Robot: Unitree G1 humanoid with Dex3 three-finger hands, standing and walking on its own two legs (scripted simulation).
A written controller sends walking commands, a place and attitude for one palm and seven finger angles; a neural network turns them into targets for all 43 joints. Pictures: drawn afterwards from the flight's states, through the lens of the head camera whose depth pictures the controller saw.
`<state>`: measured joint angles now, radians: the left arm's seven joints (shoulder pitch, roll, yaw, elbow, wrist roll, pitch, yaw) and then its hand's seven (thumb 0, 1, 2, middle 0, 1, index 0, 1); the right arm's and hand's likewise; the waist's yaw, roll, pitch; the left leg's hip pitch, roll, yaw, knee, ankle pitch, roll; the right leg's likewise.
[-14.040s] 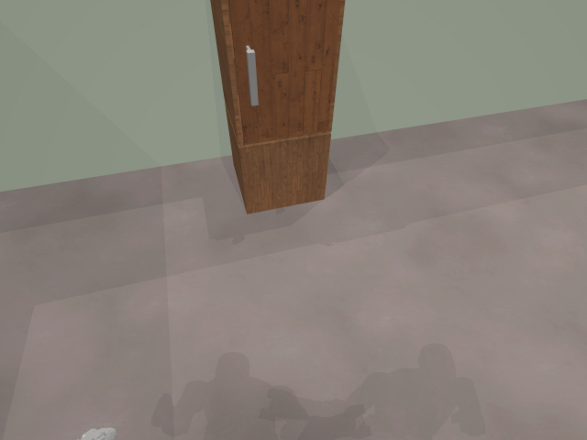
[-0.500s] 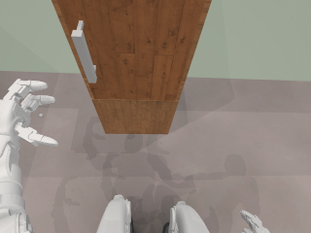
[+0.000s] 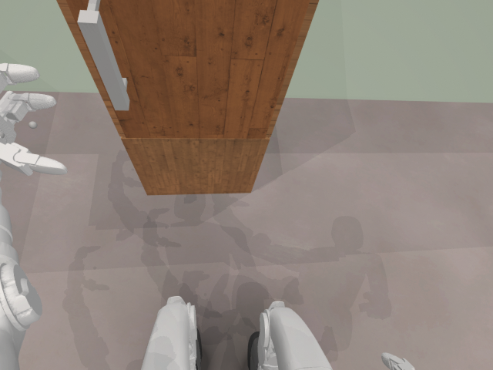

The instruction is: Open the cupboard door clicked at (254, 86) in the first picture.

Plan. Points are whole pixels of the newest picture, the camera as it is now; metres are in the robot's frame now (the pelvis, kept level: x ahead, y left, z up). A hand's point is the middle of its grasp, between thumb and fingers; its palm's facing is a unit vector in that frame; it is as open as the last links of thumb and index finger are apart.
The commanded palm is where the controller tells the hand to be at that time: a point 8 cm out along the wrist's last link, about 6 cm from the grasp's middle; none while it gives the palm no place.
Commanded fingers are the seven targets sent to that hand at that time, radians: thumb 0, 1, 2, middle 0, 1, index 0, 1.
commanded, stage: move the hooked fingers beside the handle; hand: left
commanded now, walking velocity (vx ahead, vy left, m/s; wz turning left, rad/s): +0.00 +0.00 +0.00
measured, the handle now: (109, 58) +0.59 +0.22 +0.06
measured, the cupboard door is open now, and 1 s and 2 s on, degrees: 0 0 0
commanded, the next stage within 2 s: slide the fingers in behind the handle in 1.30 s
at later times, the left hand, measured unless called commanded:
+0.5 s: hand (49, 80) +0.54 +0.29 +0.06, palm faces +0.06 -1.00 -0.03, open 14.0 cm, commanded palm +0.54 +0.32 +0.05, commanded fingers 0.00 -0.50 0.30 -0.30 -1.20 -0.30 -1.20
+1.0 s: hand (47, 78) +0.54 +0.30 +0.06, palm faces +0.05 -1.00 -0.03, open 14.0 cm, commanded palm +0.54 +0.31 +0.05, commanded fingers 0.00 -0.50 0.30 -0.30 -1.20 -0.30 -1.20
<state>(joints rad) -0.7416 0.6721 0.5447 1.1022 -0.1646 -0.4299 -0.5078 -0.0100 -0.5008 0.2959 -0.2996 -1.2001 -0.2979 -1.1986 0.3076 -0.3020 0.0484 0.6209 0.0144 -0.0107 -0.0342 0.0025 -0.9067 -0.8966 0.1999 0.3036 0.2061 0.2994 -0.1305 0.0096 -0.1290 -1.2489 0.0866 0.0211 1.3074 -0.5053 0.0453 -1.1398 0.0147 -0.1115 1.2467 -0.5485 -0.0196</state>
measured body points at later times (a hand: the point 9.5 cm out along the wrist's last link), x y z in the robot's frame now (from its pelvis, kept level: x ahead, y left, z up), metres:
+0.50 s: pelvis +0.00 +0.01 -0.01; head +0.18 +0.06 +0.39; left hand +0.53 +0.35 +0.06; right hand +0.00 -0.27 -0.10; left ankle +0.05 +0.09 -0.62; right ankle +0.02 -0.12 -0.61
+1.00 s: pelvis +0.00 +0.01 -0.01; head +0.20 +0.06 +0.40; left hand +0.53 +0.35 +0.06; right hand +0.01 -0.26 -0.10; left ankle +0.05 +0.09 -0.61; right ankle +0.02 -0.12 -0.61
